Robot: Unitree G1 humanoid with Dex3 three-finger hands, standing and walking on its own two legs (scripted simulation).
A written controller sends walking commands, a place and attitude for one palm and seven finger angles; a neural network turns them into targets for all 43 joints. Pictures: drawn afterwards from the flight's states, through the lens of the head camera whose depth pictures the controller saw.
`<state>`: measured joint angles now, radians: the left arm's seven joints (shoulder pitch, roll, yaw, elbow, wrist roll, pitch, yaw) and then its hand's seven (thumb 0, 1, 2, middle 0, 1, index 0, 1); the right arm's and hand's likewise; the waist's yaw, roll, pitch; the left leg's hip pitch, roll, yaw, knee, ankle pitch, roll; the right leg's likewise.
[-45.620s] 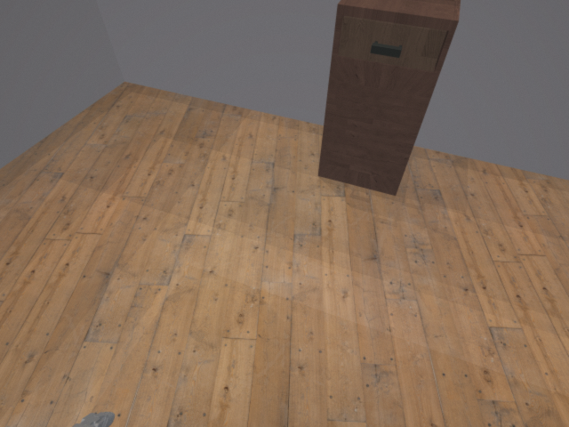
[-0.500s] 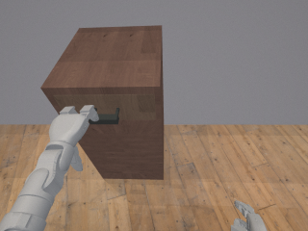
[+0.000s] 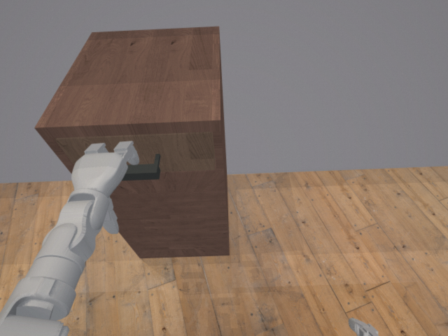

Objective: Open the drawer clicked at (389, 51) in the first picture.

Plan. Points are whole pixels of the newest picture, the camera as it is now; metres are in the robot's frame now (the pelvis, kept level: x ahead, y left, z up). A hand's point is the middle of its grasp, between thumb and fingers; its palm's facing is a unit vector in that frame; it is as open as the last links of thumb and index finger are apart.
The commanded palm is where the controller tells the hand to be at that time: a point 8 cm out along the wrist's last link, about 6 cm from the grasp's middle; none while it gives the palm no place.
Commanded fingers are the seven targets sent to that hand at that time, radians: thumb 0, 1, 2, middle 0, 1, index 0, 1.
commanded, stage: move the hooked fingers above the handle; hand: left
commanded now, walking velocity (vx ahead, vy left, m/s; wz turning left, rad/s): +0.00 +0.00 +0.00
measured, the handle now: (138, 165) +0.49 +0.25 -0.04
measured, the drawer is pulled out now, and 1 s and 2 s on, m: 0.00 0.00 0.00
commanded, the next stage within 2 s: lower the fingers behind the handle in 1.32 s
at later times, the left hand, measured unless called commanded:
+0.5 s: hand (126, 171) +0.43 +0.24 +0.02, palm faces -0.06 -0.04 -1.00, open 13.8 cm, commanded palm +0.41 +0.25 +0.08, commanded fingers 0.00 -0.50 0.30 -0.30 -1.20 -0.30 -1.20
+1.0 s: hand (124, 169) +0.44 +0.25 +0.01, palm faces -0.08 -0.03 -1.00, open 13.8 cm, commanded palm +0.42 +0.25 +0.08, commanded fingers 0.00 -0.50 0.30 -0.30 -1.20 -0.30 -1.20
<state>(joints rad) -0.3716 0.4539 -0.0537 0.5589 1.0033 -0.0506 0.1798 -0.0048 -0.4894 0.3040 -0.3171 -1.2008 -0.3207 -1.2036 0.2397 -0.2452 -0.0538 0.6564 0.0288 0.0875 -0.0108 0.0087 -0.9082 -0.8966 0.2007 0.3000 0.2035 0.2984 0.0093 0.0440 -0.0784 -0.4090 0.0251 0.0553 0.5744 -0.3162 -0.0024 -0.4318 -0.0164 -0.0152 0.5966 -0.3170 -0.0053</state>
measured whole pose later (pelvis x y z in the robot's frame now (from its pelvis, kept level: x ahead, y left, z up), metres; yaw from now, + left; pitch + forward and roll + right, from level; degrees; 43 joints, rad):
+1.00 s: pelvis +0.00 +0.01 -0.01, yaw -1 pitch +16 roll +0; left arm -0.64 0.49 0.00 0.93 1.07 -0.10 0.28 0.00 -0.49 0.30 -0.32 -1.20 -0.32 -1.20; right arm 0.33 -0.25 -0.07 0.68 0.01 0.12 0.00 0.00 -0.91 -0.90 0.20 0.30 0.20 0.30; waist -0.07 0.04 -0.12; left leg -0.59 0.04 0.06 0.68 -0.36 0.01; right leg -0.60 -0.01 -0.01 0.66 -0.33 0.01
